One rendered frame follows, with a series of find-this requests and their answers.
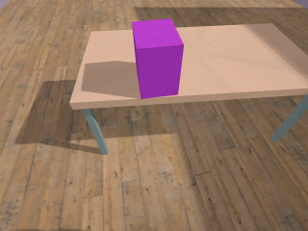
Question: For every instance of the carton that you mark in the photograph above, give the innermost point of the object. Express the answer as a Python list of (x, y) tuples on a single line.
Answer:
[(159, 55)]

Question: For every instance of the table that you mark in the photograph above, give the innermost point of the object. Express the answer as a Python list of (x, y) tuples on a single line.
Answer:
[(223, 62)]

